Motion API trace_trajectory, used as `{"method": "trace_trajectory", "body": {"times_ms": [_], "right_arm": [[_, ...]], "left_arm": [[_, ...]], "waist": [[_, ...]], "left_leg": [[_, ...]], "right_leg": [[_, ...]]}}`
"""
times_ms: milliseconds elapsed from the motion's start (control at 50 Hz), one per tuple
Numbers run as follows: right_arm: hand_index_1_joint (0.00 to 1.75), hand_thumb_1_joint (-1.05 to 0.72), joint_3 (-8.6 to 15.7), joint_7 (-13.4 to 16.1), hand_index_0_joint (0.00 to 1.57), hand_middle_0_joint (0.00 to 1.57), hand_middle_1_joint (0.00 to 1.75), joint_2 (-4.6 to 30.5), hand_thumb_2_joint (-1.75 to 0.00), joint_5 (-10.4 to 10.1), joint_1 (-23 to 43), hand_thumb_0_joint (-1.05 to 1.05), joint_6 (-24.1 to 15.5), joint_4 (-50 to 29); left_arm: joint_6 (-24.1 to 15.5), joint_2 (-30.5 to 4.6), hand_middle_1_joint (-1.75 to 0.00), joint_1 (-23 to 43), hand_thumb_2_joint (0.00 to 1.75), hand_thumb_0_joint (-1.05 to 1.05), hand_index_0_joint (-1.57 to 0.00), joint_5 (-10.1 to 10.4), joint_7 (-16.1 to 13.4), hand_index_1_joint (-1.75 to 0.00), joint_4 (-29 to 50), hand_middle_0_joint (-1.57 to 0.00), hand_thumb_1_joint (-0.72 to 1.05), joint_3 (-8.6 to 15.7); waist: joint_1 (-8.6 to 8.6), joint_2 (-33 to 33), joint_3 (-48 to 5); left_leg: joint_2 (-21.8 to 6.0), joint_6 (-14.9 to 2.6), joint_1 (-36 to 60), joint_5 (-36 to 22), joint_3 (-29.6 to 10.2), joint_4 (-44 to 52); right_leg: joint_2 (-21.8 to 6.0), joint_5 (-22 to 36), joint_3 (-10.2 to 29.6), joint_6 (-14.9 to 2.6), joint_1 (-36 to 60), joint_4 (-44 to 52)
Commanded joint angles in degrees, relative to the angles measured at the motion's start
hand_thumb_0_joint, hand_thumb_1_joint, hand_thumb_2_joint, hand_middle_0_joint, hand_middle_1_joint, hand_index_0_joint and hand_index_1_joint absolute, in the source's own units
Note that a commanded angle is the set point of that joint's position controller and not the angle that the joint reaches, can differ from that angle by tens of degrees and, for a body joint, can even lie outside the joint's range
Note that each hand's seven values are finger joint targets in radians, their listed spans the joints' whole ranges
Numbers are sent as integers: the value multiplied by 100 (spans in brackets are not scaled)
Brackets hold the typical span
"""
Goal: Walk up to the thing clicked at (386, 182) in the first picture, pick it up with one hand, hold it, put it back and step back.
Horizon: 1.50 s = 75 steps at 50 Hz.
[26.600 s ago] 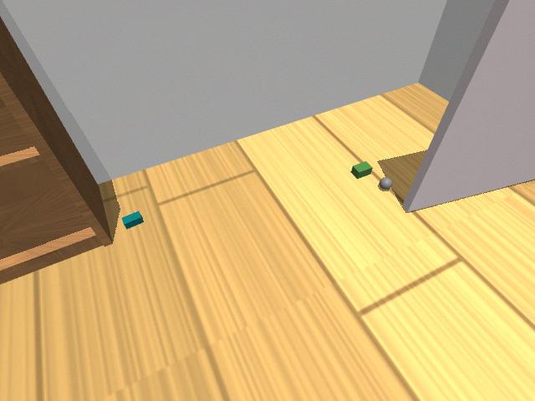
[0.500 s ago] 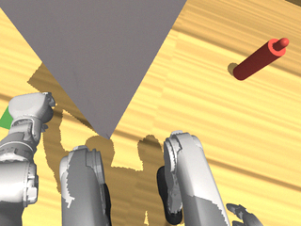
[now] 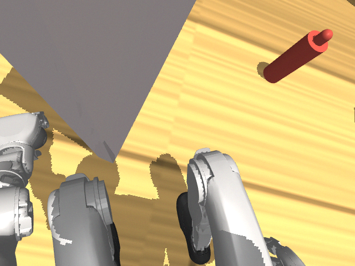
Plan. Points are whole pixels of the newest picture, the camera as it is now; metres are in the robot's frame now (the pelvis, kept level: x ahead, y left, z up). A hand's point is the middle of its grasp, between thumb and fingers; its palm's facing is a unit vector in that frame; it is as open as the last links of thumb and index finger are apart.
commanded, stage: rest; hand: left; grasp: from above
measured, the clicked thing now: (32, 136) +0.43 +0.28 -0.22
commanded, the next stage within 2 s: open in 1.22 s
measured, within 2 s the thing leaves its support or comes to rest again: rests again in 1.64 s
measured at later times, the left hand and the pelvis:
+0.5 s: hand (35, 144) +0.42 +0.28 -0.24, palm faces -0.46 -0.13 -0.88, open 8.4 cm; pelvis +0.00 +0.00 -0.02, yaw -3 degrees
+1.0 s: hand (36, 144) +0.42 +0.28 -0.26, palm faces -0.47 -0.15 -0.87, open 8.4 cm; pelvis +0.00 +0.01 -0.03, yaw -4 degrees
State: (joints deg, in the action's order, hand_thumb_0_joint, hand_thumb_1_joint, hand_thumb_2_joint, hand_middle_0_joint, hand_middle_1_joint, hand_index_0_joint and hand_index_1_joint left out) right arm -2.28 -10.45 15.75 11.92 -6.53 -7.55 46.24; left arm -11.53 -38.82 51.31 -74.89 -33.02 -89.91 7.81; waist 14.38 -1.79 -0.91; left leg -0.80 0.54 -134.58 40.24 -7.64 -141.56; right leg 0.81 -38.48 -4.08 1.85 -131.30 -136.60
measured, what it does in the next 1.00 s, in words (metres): stands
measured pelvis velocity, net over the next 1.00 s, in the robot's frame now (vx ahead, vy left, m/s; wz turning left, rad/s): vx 0.00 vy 0.01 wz -0.08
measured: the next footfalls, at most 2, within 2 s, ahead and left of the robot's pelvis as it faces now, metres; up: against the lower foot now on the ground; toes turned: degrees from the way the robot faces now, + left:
none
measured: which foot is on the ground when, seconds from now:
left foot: down 0.00-1.00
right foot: down 0.00-1.00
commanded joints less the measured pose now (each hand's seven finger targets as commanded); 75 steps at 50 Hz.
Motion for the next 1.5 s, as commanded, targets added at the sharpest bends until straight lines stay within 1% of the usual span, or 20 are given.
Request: {"method": "trace_trajectory", "body": {"times_ms": [0, 60, 120, 180, 260, 400, 480, 620, 680, 700, 800, 820, 920, 960, 1020, 1280, 1380, 1400, 1420, 1480], "right_arm": [[30, -89, 337, -73, 20, 20, 30, 1517, -89, 61, -1268, 0, -121, 15], [30, -89, 277, -156, 20, 20, 30, 1542, -89, 131, -1226, 0, -163, -3], [30, -89, 292, -197, 20, 20, 30, 1617, -89, 165, -1307, 0, -153, 28], [30, -90, 204, -264, 20, 20, 30, 1569, -89, 226, -1107, 0, -208, -48], [30, -89, 171, -299, 20, 20, 30, 1685, -89, 288, -1175, 0, -237, -6], [30, -89, 108, -382, 20, 20, 30, 1758, -89, 389, -1091, 0, -363, 82], [30, -90, 57, -477, 20, 20, 30, 1777, -90, 425, -980, 0, -472, 125], [30, -89, -41, -631, 20, 20, 30, 1891, -90, 463, -870, 0, -584, 146], [30, -90, -67, -708, 20, 20, 30, 1963, -90, 482, -819, 0, -638, 17], [30, -90, -118, -755, 20, 20, 30, 1923, -90, 479, -815, 0, -676, 62], [30, -90, -98, -797, 20, 20, 30, 2021, -90, 484, -920, 0, -732, 54], [30, -90, -115, -811, 20, 20, 30, 1990, -90, 481, -855, 0, -783, 17], [30, -90, -170, -809, 20, 20, 30, 1987, -90, 489, -877, 0, -800, -8], [30, -90, -265, -823, 20, 20, 30, 1915, -90, 527, -899, 0, -799, 10], [30, -90, -321, -804, 20, 20, 30, 1930, -90, 506, -835, 0, -803, 28], [30, -90, -434, -807, 20, 20, 30, 2126, -90, 587, -546, 0, -923, 95], [30, -89, -391, -920, 20, 20, 30, 2198, -89, 585, -473, 0, -1053, 37], [30, -88, -396, -938, 20, 20, 30, 2198, -89, 536, -503, 0, -1062, 137], [30, -89, -411, -951, 20, 20, 30, 2227, -90, 550, -465, 0, -1078, -58], [30, -89, -382, -1002, 20, 20, 30, 2263, -90, 511, -520, 0, -1127, -44]], "left_arm": [[-12, -1536, -65, 1840, 66, 0, -86, 159, -337, -63, 781, -84, 45, 278], [-50, -1498, -69, 1653, 65, 0, -88, 124, -307, -65, 362, -85, 50, 276], [-126, -1840, -66, 1420, 68, 0, -89, 132, -323, -64, 216, -86, 49, 627], [-198, -1624, -68, 1481, 64, 0, -91, 113, -319, -65, 192, -88, 54, 372], [-290, -2069, -70, 1471, 67, 0, -95, 23, -379, -66, 147, -92, 61, 643], [-483, -2088, -69, 1644, 67, 0, -98, -63, -669, -65, 254, -94, 64, 584], [-429, -1781, -65, 1644, 63, 0, -97, -140, -772, -61, -8, -94, 63, 210], [-217, -1847, -68, 1488, 64, 0, -96, -150, -1038, -64, -216, -92, 61, 242], [-144, -2190, -68, 1697, 64, 0, -94, -132, -1152, -64, -213, -91, 59, 505], [-92, -1869, -66, 1751, 63, 0, -95, -129, -1117, -62, -339, -91, 59, 223], [0, -2392, -66, 1353, 62, 0, -95, 12, -1145, -62, -524, -92, 59, 747], [-14, -2229, -66, 1558, 61, 0, -95, 26, -1072, -61, -566, -91, 59, 544], [-107, -2332, -68, 1352, 64, 0, -93, 156, -856, -65, -572, -90, 56, 582], [-203, -2221, -66, 1594, 65, 0, -94, 142, -765, -63, -512, -91, 57, 402], [-388, -2231, -66, 1655, 66, 0, -94, 212, -717, -64, -448, -92, 57, 313], [-487, -1887, -61, 1511, 57, 0, -96, 34, -1275, -58, -688, -92, 59, -299], [-269, -1949, -61, 1737, 47, 0, -61, 94, -1461, -56, -477, -58, 24, -220], [-201, -1812, -62, 1661, 52, 0, -53, 88, -1472, -58, -589, -50, 16, -352], [-194, -2129, -66, 1806, 55, 0, -48, 119, -1535, -62, -340, -44, 8, -63], [-75, -2077, -72, 1829, 65, 0, -39, 74, -1455, -70, -524, -37, -14, -74]], "waist": [[128, 1700, -3915], [216, 1609, -3802], [119, 1537, -3721], [154, 1837, -3599], [175, 1778, -3498], [340, 1919, -3415], [411, 2023, -3132], [369, 2352, -3188], [489, 2235, -3192], [545, 2199, -2999], [419, 2103, -3174], [534, 2177, -2998], [494, 2063, -3090], [678, 1994, -3036], [673, 1923, -2969], [670, 2077, -2500], [754, 2108, -2544], [729, 2177, -2497], [759, 2146, -2700], [791, 2252, -2667]], "left_leg": [[98, -202, 2944, -1304, 555, 1242], [107, -219, 2710, -1380, 569, 1068], [87, -218, 2582, -1316, 544, 1027], [91, -189, 2606, -1121, 493, 1106], [93, -193, 2532, -886, 449, 1008], [62, -173, 2539, -982, 383, 836], [62, -153, 2522, -781, 339, 902], [31, -91, 2854, -1084, 219, 1012], [-4, -110, 2783, -1299, 244, 829], [13, -106, 2704, -1206, 251, 816], [2, -129, 2600, -1205, 245, 861], [4, -118, 2575, -1066, 244, 829], [-9, -155, 2474, -1006, 182, 847], [-6, -178, 2474, -980, 189, 736], [-29, -174, 2441, -978, 140, 702], [-71, -68, 2596, -623, -24, 950], [-114, -40, 2717, -700, -158, 984], [-106, -38, 2702, -707, -138, 1030], [-119, -49, 2726, -869, -142, 995], [-115, -36, 2791, -965, -79, 965]], "right_leg": [[189, 1509, -610, -296, 2062, 1203], [199, 1644, -623, -262, 2194, 1124], [205, 1577, -632, -275, 2290, 1146], [257, 1381, -710, -299, 2143, 1069], [246, 1120, -777, -298, 2005, 1002], [302, 1266, -830, -258, 1987, 938], [318, 1030, -920, -260, 1722, 906], [326, 1344, -1038, -250, 1651, 731], [345, 1651, -1005, -247, 1855, 713], [326, 1535, -997, -244, 1762, 690], [363, 1508, -983, -260, 2093, 822], [331, 1381, -1002, -258, 1931, 758], [347, 1351, -1000, -253, 2211, 903], [341, 1389, -990, -225, 2242, 883], [356, 1391, -1000, -229, 2286, 920], [436, 987, -1138, -290, 1848, 922], [390, 1110, -1201, -262, 1735, 846], [389, 1097, -1157, -276, 1738, 893], [409, 1277, -1169, -270, 1922, 908], [409, 1379, -1123, -277, 1960, 861]]}}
